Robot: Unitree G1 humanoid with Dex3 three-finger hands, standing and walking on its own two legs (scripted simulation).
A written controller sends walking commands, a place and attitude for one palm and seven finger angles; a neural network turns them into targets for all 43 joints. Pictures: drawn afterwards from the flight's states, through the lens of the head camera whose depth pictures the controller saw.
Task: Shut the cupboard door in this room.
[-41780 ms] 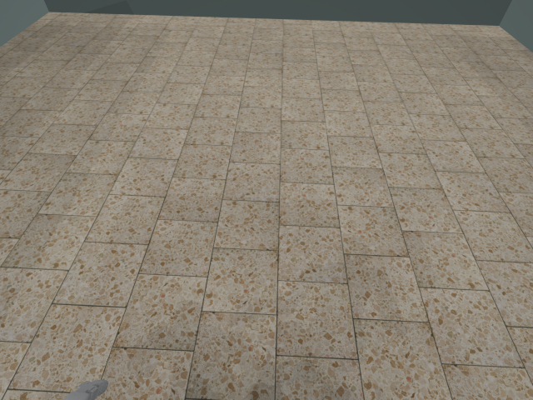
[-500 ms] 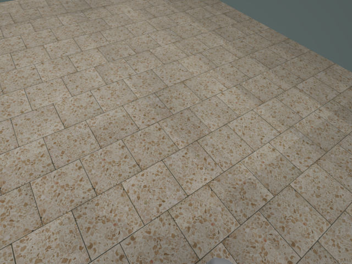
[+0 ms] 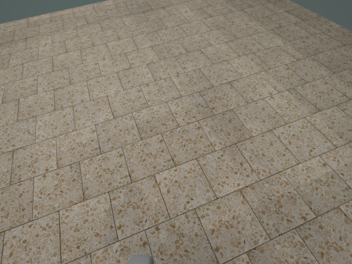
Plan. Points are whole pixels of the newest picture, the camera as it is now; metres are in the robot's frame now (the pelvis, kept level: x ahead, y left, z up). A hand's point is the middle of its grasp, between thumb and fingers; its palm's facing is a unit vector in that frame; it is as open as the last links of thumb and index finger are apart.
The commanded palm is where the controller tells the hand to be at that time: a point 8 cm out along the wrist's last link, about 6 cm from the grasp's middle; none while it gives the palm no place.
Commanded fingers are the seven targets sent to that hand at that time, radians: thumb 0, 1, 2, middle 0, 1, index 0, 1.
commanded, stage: turn or walk to find it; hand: left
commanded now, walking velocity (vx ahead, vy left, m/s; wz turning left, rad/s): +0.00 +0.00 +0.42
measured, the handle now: out of the picture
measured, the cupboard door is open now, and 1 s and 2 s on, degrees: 77 77 77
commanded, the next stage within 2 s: none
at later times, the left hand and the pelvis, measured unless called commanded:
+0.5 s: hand out of the picture +0.03 +0.26 -0.17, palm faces +0.25 -0.93 -0.25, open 7.4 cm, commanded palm none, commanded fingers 0.00 0.90 0.90 -0.20 -0.30 -0.20 -0.30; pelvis +0.00 +0.03 +0.00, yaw +12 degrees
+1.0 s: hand out of the picture -0.03 +0.18 -0.16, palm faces +0.46 -0.85 -0.28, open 7.3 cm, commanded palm none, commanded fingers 0.00 0.90 0.90 -0.20 -0.30 -0.20 -0.30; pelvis +0.01 -0.01 +0.00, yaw +26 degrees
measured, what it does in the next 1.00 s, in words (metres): steps on the spot, turning left: left foot, then right foot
